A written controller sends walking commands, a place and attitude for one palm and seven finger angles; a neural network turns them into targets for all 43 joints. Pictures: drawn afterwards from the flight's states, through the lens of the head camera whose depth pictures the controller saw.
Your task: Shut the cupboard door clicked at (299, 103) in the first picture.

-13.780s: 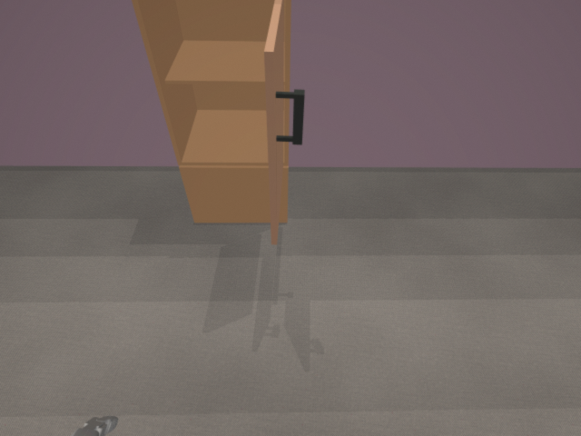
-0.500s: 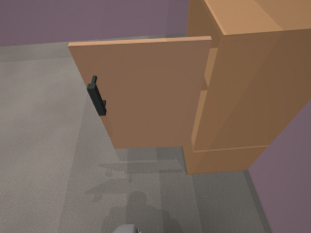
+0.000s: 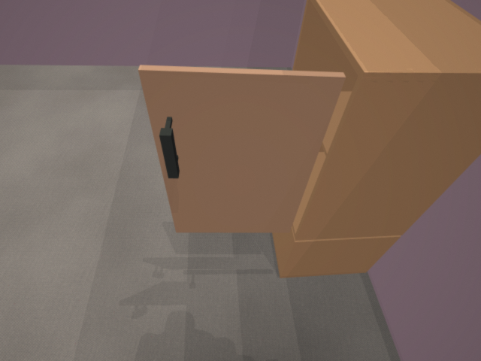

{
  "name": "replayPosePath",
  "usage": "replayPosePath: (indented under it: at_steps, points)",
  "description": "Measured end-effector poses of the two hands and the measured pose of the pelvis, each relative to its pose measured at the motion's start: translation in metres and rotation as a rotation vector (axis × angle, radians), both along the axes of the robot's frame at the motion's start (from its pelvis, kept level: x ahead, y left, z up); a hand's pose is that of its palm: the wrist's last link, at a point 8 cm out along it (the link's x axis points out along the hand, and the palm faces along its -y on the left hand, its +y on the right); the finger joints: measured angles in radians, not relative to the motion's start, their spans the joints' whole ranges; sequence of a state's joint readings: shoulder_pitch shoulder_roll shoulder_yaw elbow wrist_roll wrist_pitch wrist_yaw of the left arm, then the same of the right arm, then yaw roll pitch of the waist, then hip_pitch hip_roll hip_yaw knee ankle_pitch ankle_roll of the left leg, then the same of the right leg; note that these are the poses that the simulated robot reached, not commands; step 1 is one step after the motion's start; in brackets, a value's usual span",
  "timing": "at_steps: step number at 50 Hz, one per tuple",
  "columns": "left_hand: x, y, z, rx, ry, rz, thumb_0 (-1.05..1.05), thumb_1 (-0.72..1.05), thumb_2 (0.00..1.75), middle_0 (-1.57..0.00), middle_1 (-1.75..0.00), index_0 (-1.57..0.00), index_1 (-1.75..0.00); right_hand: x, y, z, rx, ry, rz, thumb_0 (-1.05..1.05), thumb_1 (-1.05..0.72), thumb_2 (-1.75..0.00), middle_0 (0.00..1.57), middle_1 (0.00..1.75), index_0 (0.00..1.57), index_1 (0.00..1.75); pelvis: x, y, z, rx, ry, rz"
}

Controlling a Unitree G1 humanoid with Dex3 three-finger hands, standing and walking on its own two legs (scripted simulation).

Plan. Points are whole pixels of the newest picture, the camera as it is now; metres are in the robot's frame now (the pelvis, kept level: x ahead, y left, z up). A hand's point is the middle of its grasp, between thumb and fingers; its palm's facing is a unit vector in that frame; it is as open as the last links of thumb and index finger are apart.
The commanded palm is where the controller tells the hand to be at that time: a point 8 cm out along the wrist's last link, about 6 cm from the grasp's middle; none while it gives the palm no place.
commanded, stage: come to a stop and stand still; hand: left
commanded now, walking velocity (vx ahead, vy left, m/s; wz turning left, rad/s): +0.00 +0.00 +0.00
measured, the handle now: (171, 148) +0.53 +0.19 +0.02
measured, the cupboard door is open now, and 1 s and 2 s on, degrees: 87 87 87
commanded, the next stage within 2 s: look again from close up in 1.24 s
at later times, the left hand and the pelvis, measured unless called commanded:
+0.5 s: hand out of the picture -0.01 +0.15 -0.18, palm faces +0.04 -0.98 -0.20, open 7.3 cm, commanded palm none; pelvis -0.04 -0.02 -0.01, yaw +1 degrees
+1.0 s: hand out of the picture -0.10 +0.18 -0.19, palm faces +0.04 -0.99 -0.15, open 7.4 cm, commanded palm none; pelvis -0.06 +0.03 +0.00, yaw +1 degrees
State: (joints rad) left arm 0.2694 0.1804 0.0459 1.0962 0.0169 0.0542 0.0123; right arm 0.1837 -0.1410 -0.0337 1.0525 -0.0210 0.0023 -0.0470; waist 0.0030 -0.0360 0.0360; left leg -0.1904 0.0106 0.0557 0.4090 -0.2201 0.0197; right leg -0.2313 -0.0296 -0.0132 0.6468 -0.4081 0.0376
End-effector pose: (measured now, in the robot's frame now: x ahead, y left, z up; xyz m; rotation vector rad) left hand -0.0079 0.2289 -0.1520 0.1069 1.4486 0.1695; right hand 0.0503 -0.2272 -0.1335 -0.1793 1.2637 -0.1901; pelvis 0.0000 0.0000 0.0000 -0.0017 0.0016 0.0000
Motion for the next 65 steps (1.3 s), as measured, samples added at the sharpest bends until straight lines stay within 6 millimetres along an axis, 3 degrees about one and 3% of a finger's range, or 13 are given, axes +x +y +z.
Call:
replayPosePath:
  at_steps: [8,17,25,41,51,65]
  points:
    - [0.008,-0.022,0.006,0.051,-0.093,-0.065,0.01,0.91,0.9,-0.2,-0.3,-0.2,-0.3,-0.04,-0.026,-0.022,0.032,0.048,-0.024,0.0,-0.91,-0.9,0.2,0.29,0.2,0.3,-0.012,-0.02,-0.01,-0.005,-0.005,0.008]
    - [0.011,-0.032,0.002,0.046,-0.195,-0.047,0.01,0.93,0.9,-0.2,-0.3,-0.2,-0.3,-0.058,-0.034,-0.019,0.028,0.037,-0.021,0.0,-0.91,-0.9,0.2,0.29,0.2,0.3,-0.022,-0.03,-0.011,-0.004,-0.053,0.018]
    - [-0.015,-0.029,0.002,0.03,-0.179,-0.041,0.01,0.92,0.9,-0.2,-0.3,-0.2,-0.3,-0.068,-0.023,-0.015,0.042,0.028,-0.006,0.0,-0.91,-0.9,0.2,0.29,0.2,0.3,-0.037,-0.024,-0.007,-0.008,-0.061,0.018]
    - [-0.087,-0.009,-0.006,-0.025,-0.004,-0.008,0.01,0.91,0.9,-0.2,-0.3,-0.2,-0.3,-0.113,0.019,-0.01,0.044,0.132,-0.024,0.0,-0.91,-0.9,0.2,0.29,0.2,0.3,-0.054,0.01,-0.005,-0.017,-0.04,0.012]
    - [-0.097,0.007,-0.006,-0.026,0.018,-0.005,0.01,0.91,0.9,-0.2,-0.3,-0.2,-0.3,-0.12,0.043,-0.012,0.058,0.142,-0.039,0.01,-0.91,-0.9,0.2,0.29,0.2,0.3,-0.058,0.03,-0.005,-0.011,-0.034,0.009]
    - [-0.104,0.009,-0.002,-0.013,0.025,-0.001,0.0,0.91,0.9,-0.2,-0.3,-0.2,-0.3,-0.113,0.04,-0.014,0.058,0.115,-0.042,0.01,-0.92,-0.9,0.2,0.29,0.2,0.3,-0.061,0.032,-0.005,-0.005,-0.029,0.005]
